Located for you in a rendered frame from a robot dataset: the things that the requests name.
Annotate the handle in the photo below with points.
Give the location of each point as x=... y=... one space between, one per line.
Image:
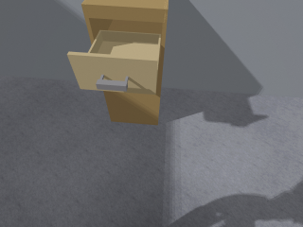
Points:
x=112 y=85

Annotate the drawer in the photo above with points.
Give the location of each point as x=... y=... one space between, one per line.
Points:
x=117 y=55

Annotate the cabinet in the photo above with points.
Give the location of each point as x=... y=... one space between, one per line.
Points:
x=140 y=16

